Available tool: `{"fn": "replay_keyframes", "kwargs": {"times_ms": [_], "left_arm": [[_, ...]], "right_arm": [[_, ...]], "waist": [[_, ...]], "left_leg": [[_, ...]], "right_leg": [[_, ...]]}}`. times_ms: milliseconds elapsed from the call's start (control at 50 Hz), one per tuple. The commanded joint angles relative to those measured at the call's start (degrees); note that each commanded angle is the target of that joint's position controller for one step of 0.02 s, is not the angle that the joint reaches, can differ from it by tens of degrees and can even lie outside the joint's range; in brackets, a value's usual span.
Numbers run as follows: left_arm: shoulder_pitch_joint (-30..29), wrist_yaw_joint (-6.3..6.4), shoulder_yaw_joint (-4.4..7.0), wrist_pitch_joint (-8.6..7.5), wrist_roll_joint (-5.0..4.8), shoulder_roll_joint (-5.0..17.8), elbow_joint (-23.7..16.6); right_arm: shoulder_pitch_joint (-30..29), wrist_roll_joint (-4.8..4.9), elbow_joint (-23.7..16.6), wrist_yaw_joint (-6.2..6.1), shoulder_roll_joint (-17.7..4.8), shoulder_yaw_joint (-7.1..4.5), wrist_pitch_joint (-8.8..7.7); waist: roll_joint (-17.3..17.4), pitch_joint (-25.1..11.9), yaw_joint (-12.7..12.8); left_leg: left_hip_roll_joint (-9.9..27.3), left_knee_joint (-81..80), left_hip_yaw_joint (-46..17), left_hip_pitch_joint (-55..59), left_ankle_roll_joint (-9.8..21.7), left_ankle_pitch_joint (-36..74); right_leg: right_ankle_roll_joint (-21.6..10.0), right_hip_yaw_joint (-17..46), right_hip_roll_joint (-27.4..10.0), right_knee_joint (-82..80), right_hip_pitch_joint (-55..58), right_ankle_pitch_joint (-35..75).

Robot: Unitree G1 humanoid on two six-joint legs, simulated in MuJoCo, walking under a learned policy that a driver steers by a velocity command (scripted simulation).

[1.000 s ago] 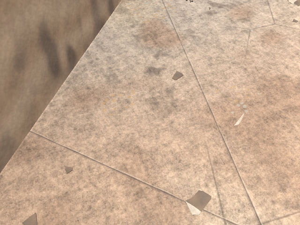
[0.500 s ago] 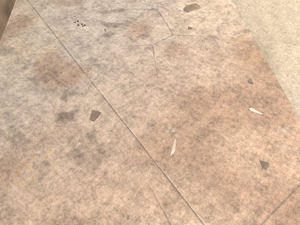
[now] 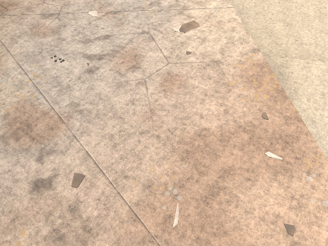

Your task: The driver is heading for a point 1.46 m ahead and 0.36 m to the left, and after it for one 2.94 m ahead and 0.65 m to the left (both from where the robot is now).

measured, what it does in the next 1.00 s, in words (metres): walks ahead, turning left: left foot, then right foot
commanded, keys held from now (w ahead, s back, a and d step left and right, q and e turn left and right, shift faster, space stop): w+q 0.66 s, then w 0.22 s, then w+e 0.12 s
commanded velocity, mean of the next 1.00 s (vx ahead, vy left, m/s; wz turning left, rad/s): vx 0.50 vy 0.00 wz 0.39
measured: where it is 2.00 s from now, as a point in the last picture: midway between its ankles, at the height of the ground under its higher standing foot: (126, 128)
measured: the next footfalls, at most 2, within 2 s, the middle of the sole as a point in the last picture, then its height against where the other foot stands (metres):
left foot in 0.30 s outside the picture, level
right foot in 0.78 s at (168, 206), level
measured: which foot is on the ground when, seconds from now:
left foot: up 0.00-0.28, down 0.30-0.78, up 0.80-1.00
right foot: down 0.00-0.32, up 0.34-0.76, down 0.78-1.00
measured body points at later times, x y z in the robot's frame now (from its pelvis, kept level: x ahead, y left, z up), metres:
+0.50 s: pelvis +0.28 +0.08 -0.01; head +0.32 +0.10 +0.44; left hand +0.36 +0.39 -0.10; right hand +0.46 -0.16 -0.11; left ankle +0.29 +0.15 -0.75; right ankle +0.32 -0.09 -0.66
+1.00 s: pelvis +0.57 +0.11 +0.00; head +0.59 +0.11 +0.45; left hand +0.50 +0.39 -0.11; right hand +0.82 -0.06 -0.11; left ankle +0.51 +0.25 -0.67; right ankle +0.62 +0.03 -0.75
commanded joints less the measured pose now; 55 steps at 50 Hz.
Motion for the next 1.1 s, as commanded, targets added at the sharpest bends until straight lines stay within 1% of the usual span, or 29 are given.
{"fn": "replay_keyframes", "kwargs": {"times_ms": [20, 100, 200, 260, 280, 300, 320, 340, 360, 380, 400, 420, 440, 500, 600, 660, 720, 760, 780, 800, 820, 840, 860, 880, 900, 920, 960, 1040, 1100], "left_arm": [[-2.2, 0.92, 2.12, -1.53, 0.23, 7.6, -2.5], [-1.0, 1.62, 2.33, -1.3, -0.2, 8.7, -0.6], [2.5, 2.24, 3.03, 0.79, -1.18, 10.2, 2.4], [0.7, 3.22, 3.63, 2.15, -1.48, 12.6, 2.0], [0.1, 3.58, 3.73, 2.59, -1.47, 13.2, 1.8], [-1.0, 3.87, 3.5, 2.72, -1.74, 13.1, 1.5], [0.5, 3.92, 2.32, 1.94, -0.59, 10.3, 0.5], [5.1, 2.66, 0.13, 0.11, 0.06, 3.6, -1.9], [-0.2, 1.42, 1.04, -2.22, -1.54, 8.9, -2.3], [-5.2, 0.91, 1.22, -3.23, -3.4, 10.1, -4.3], [-6.4, 1.16, 0.93, -3.65, -2.67, 9.0, -4.7], [-6.7, 1.59, 1.41, -3.38, -1.04, 9.6, -4.3], [-5.5, 1.55, 1.65, -2.71, -0.56, 9.6, -4.3], [-4.2, 1.83, 1.33, -0.97, 0.11, 7.8, -4.1], [-14.7, 1.68, 0.01, -0.93, -0.14, 4.9, -6.5], [-18.7, 0.99, 0.35, -1.59, -1.11, 6.1, -7.6], [-17.3, 0.2, 1.16, -2.43, -1.18, 8.1, -7.2], [-11.6, 0.33, 2.04, -2.95, -0.89, 9.1, -5.7], [-5.7, 0.65, 2.84, -3.28, -0.16, 10.9, -4.7], [2.4, 0.88, 3.79, -3.31, 0.54, 14.9, -4.0], [7.3, 0.12, 4.79, -2.43, -0.14, 17.3, -0.7], [6.2, -0.05, 3.47, -2.33, -1.67, 11.9, -1.4], [3.0, 0.2, 2.64, -1.93, -1.56, 9.3, -1.8], [0.4, 0.26, 2.08, -1.58, -0.88, 8.5, -2.2], [-1.0, 0.26, 1.68, -1.36, -0.63, 7.7, -1.9], [-1.6, 0.32, 1.27, -1.36, -0.33, 7.1, -1.8], [-1.2, 0.32, 1.11, -1.36, -1.04, 6.9, -1.3], [0.9, 1.34, 2.22, -0.58, -1.98, 10.4, 0.2], [3.7, 1.74, 2.47, 0.25, -2.34, 11.2, 1.4]], "right_arm": [[0.5, -0.13, -2.5, 0.03, -3.0, -1.0, -0.24], [-5.4, -0.36, -4.3, 1.34, -1.2, -0.22, -0.72], [-11.4, -0.48, -8.7, 3.39, -0.5, 0.3, -0.9], [-7.7, -0.47, -9.8, 3.99, -2.7, -0.84, -0.43], [-2.3, -0.44, -9.0, 3.82, -4.7, -1.88, -0.2], [6.5, -0.37, -7.2, 3.11, -7.7, -3.56, -0.1], [14.2, -0.3, -6.0, 1.75, -12.9, -5.17, 0.54], [11.1, 0.04, -7.5, 1.61, -15.6, -5.36, 0.07], [12.4, -0.36, -8.0, 1.78, -10.9, -3.99, -0.26], [10.7, -0.76, -8.0, 1.67, -8.4, -3.35, -0.6], [7.1, -0.61, -8.3, 1.77, -7.7, -3.06, -0.87], [3.9, -0.61, -9.0, 1.61, -5.6, -2.49, -0.99], [2.3, -1.25, -10.0, 1.34, -5.2, -2.17, -0.96], [1.7, -1.06, -9.9, 0.54, -6.4, -2.48, -1.11], [4.8, -0.35, -8.4, -0.84, -8.2, -2.99, -0.14], [7.6, -0.05, -7.2, -1.0, -8.5, -3.1, 0.45], [8.5, -0.29, -6.3, -1.21, -7.2, -2.76, 0.63], [7.3, -0.64, -6.3, -1.06, -6.3, -2.51, 0.77], [7.2, -0.99, -6.7, -0.82, -4.1, -1.68, 0.6], [10.8, -1.89, -7.6, -0.83, -1.2, -0.53, 0.29], [17.6, 0.11, -7.5, -0.8, 0.0, 0.05, -0.31], [13.9, 0.65, -6.6, -0.88, -5.5, -0.91, -0.45], [6.8, 0.34, -7.9, -0.82, -7.4, -1.45, -0.43], [3.1, -0.54, -8.8, -0.81, -6.7, -1.26, -0.5], [1.2, -1.4, -9.6, -0.61, -5.7, -1.27, -0.87], [1.6, -1.56, -9.7, -0.4, -4.7, -1.21, -1.13], [2.4, -1.65, -9.6, -0.23, -2.8, -0.8, -1.35], [-4.7, -2.06, -11.4, 0.02, -0.1, 0.53, -2.04], [-9.5, -1.41, -11.9, 0.66, -0.4, 0.6, -2.63]], "waist": [[-5.4, -0.4, -0.7], [-4.9, 2.1, 1.9], [-4.4, 4.1, 3.8], [-7.7, -0.8, 0.2], [-8.4, -4.2, -3.0], [-6.9, -8.8, -8.1], [1.2, -14.6, -10.4], [13.7, -20.7, -3.9], [5.6, -23.5, -8.3], [2.4, -15.6, -8.1], [-3.7, -9.0, -5.1], [-4.2, -6.6, -3.1], [-2.4, -5.3, -1.4], [-1.2, -3.7, 0.1], [1.5, -2.3, -3.9], [2.5, -2.5, -5.5], [4.1, -2.9, -4.6], [5.1, -3.9, -1.2], [3.7, -8.7, 1.6], [-5.4, -17.3, 3.0], [-23.2, -20.6, 1.0], [-14.5, -14.3, 3.0], [-9.0, -7.3, 3.8], [-5.5, -3.8, 3.0], [-5.3, -1.5, 1.7], [-7.0, -1.4, 0.3], [-8.7, -2.3, -0.7], [-7.5, -1.5, 0.9], [-7.7, -1.3, 2.7]], "left_leg": [[-0.2, -6.9, -2.9, -1.5, -0.5, 10.2], [-1.4, -18.8, 0.7, -0.9, 0.4, 17.7], [-2.6, -25.3, 4.5, -5.5, 3.2, 10.0], [-7.5, -25.3, 9.8, 3.9, 6.5, 1.0], [-9.7, -25.4, 10.9, 11.3, 8.0, -0.8], [-11.5, -29.5, 9.9, 25.0, 10.3, 2.7], [-2.3, -30.8, -5.0, 42.6, 14.2, 5.0], [11.3, -38.1, -38.8, 60.6, 26.4, -3.2], [11.4, -42.8, -41.1, 62.0, 24.7, -7.4], [9.5, -43.4, -32.3, 55.7, 21.9, -5.4], [7.0, -44.0, -25.8, 46.2, 20.1, 1.0], [5.0, -44.7, -21.3, 40.0, 19.0, 6.8], [3.7, -46.0, -19.3, 35.1, 19.0, 10.9], [1.7, -48.1, -14.6, 27.7, 19.2, 17.7], [-3.6, -46.6, -9.2, 22.6, 14.5, 11.9], [-2.1, -44.2, -13.2, 25.1, 13.4, 6.8], [1.2, -39.9, -17.4, 31.2, 12.3, 5.2], [0.3, -35.0, -17.5, 32.0, 10.8, 11.4], [-2.7, -26.2, -14.9, 30.1, 9.0, 13.9], [-7.9, -9.3, -10.0, 19.9, 6.3, 1.0], [-13.5, 6.8, -5.0, 1.8, 2.9, -23.8], [-10.1, 12.4, -8.0, -4.8, 2.8, -22.2], [-8.1, 13.1, -6.3, -6.4, 2.9, -16.9], [-6.2, 11.2, -4.2, -5.0, 2.9, -13.3], [-4.1, 7.5, -2.9, -3.9, 2.8, -10.5], [-2.9, 4.8, -2.3, -1.0, 2.6, -8.7], [-2.6, -0.3, -0.4, 1.3, 1.7, -8.6], [-3.6, -17.2, 1.5, 4.4, -0.5, -0.6], [-5.9, -26.2, 2.0, 10.2, -1.6, 8.0]], "right_leg": [[-6.5, 5.0, -15.2, -10.1, 0.8, 17.1], [-4.7, 0.4, -15.9, -11.7, 4.0, 16.6], [-4.1, -2.2, -19.6, -6.7, 15.3, 25.9], [-2.1, -4.7, -19.6, 3.8, 17.2, 52.5], [-1.2, -5.5, -18.9, 11.8, 16.0, 58.7], [0.6, -6.7, -16.7, 24.1, 10.1, 55.6], [3.0, -6.8, -13.1, 42.3, -4.4, 32.1], [6.7, 1.1, 0.7, 63.3, -29.0, -20.6], [5.0, 12.4, -2.2, 65.7, -35.0, -20.6], [3.7, 11.7, -4.7, 62.8, -37.1, -16.3], [3.6, 10.8, -7.2, 56.5, -36.0, -12.5], [4.1, 10.4, -9.0, 51.3, -32.9, -10.4], [4.7, 10.4, -9.7, 49.6, -29.4, -9.0], [7.8, 8.5, -9.8, 42.3, -26.9, -6.3], [9.8, 6.8, -5.9, 20.5, -21.9, 12.0], [9.3, 7.8, -4.1, 14.0, -19.6, 14.7], [6.8, 8.9, -4.8, 10.8, -18.5, 11.4], [3.9, 6.9, -4.1, 7.8, -11.2, 8.7], [1.3, 9.2, -7.2, 8.2, -1.2, 8.6], [-4.1, 22.3, -17.5, 9.7, 15.7, 8.1], [-12.3, 48.0, -26.5, 1.4, 27.2, -8.7], [-10.7, 49.8, -25.8, -1.7, 23.8, -21.8], [-8.4, 41.1, -23.6, -2.2, 16.9, -19.7], [-7.6, 34.6, -21.2, -3.1, 10.4, -12.6], [-7.8, 31.0, -18.9, -4.3, 5.9, -6.8], [-7.5, 28.2, -17.0, -5.3, 3.1, -2.0], [-8.4, 25.0, -15.1, -6.4, 1.5, 4.8], [-8.6, 19.7, -13.6, -7.6, -1.5, 10.5], [-7.5, 18.2, -12.7, -6.7, -3.4, 10.3]]}}
Velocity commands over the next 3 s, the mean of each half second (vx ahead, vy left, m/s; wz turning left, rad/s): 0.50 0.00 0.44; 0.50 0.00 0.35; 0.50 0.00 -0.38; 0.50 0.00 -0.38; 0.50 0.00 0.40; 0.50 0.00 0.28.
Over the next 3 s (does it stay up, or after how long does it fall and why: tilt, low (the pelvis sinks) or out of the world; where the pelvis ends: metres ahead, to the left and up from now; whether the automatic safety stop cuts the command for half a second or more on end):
stays up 1.62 0.33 0.00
